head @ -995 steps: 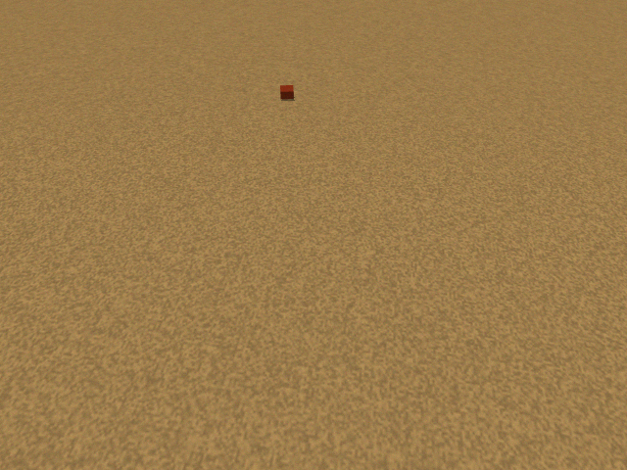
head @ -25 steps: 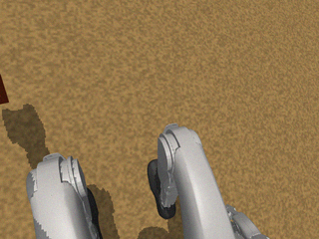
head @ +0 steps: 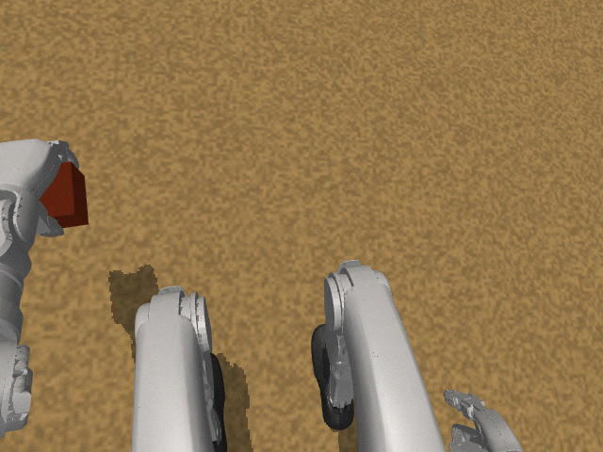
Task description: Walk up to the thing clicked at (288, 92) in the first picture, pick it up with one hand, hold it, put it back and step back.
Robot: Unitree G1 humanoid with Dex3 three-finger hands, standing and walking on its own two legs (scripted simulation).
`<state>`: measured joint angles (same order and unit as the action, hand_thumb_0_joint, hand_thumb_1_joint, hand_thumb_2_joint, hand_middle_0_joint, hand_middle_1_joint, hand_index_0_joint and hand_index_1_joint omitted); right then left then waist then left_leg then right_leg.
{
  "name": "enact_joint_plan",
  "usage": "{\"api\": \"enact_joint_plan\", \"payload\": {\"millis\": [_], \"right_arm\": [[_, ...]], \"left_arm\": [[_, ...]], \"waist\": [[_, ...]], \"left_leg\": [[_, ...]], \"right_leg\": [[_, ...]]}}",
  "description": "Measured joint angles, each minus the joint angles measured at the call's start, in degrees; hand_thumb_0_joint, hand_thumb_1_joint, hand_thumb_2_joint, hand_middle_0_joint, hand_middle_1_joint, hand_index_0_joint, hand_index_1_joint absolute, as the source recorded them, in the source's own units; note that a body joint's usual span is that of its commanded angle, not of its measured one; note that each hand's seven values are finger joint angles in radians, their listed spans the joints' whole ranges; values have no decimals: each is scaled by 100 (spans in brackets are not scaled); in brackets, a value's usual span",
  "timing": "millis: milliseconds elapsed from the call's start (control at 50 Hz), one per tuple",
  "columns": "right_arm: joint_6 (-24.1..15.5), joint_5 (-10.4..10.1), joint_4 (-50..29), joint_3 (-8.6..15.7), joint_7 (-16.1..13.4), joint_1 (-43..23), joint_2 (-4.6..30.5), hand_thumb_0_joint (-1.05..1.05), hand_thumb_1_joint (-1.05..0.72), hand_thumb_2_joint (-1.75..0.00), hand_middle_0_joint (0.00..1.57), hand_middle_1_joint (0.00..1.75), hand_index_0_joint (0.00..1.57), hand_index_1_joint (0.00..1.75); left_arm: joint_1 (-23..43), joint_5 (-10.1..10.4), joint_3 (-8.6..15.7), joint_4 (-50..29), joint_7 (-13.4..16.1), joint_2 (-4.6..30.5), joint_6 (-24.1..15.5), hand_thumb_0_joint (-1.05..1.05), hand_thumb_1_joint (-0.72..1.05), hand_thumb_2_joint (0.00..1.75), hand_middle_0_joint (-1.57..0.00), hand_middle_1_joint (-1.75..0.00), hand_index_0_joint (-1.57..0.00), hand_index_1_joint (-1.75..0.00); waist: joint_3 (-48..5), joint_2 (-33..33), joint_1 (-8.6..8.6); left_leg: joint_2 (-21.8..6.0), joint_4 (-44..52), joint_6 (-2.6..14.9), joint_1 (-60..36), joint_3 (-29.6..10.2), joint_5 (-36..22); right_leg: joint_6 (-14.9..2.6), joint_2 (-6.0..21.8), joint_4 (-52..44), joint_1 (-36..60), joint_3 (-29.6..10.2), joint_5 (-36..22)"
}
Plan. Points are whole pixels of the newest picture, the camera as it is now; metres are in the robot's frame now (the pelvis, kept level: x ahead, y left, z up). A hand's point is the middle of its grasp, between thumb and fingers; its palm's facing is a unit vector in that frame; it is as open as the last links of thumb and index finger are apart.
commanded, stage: lift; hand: left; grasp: from above
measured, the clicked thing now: (48, 197) +0.46 +0.30 -0.13
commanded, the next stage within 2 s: hold in 1.18 s
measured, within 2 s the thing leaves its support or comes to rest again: neither
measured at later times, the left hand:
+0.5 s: hand out of the picture +0.38 +0.27 +0.10, palm faces -0.41 -0.13 -0.90, open 10.2 cm
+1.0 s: hand out of the picture +0.38 +0.24 +0.22, palm faces -0.42 -0.13 -0.90, open 10.2 cm
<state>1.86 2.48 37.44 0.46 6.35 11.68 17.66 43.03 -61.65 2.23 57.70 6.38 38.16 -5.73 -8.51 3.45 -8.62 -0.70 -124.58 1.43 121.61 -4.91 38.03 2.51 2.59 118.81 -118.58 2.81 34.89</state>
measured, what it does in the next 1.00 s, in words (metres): rises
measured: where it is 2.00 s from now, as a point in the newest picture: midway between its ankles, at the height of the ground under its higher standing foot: (273, 411)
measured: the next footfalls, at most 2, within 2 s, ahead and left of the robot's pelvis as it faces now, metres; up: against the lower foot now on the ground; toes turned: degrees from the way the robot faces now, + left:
none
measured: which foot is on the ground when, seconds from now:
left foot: down 0.00-1.00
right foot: down 0.00-1.00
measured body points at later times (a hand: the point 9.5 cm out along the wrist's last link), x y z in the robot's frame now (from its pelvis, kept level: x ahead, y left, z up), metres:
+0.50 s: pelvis +0.02 +0.00 +0.17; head +0.14 +0.01 +0.61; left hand +0.40 +0.27 +0.15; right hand +0.14 -0.26 +0.05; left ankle +0.08 +0.11 -0.37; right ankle +0.11 -0.14 -0.37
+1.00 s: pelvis +0.06 +0.00 +0.30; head +0.12 +0.00 +0.75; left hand +0.39 +0.24 +0.28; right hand +0.15 -0.27 +0.18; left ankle +0.08 +0.11 -0.37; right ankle +0.11 -0.14 -0.37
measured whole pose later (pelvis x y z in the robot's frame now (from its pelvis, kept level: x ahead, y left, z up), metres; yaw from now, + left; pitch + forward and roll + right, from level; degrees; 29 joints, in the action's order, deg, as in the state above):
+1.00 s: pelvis +0.06 +0.00 +0.30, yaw +3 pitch +13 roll -1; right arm -1.3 -2.1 43.5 2.0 -3.5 14.6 13.9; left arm 22.1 -55.1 -10.0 51.3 10.1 21.2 4.5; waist -6.4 2.4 -3.7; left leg -2.6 -59.1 0.2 46.3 0.8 25.7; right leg 1.5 1.0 56.1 -46.5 0.5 22.4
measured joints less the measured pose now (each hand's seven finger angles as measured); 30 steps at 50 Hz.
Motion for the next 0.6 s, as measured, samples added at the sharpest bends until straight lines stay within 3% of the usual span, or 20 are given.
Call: {"api": "enact_joint_plan", "payload": {"millis": [140, 320, 460, 600], "right_arm": [[22, -161, -42, 62, -209, -191, -118, 1, -90, -89, 20, 30, 21, 30], [50, -302, 40, 42, -481, -351, -283, 1, -90, -89, 20, 30, 21, 30], [29, -395, 106, 41, -664, -195, -334, 1, -89, -89, 20, 30, 21, 30], [-87, -462, 256, 40, -885, 14, -359, 1, -89, -89, 20, 30, 21, 30]], "left_arm": [[-556, 217, -244, -640, -85, -294, 209, -1, 2, 45, -63, -53, -68, -50], [-1062, 400, -427, -1070, -90, -622, 556, -1, 2, 45, -63, -53, -68, -50], [-1635, 658, -641, -1395, -176, -904, 814, -1, 2, 45, -64, -52, -69, -48], [-2053, 647, -868, -1430, -85, -1154, 829, 0, 1, 44, -65, -50, -70, -47]], "waist": [[-163, 17, 164], [-200, 20, 246], [-207, 15, 334], [-116, -34, 386]], "left_leg": [[-12, 671, -12, -771, 61, -41], [-52, 1861, -65, -2191, 144, -181], [-124, 2945, -88, -3475, 252, -356], [-162, 4035, -114, -4805, 352, -581]], "right_leg": [[-1, 9, -635, 740, -13, -37], [-50, -6, -1742, 2082, -23, -165], [-79, -67, -2774, 3288, -69, -359], [-97, -105, -3814, 4562, -114, -582]]}}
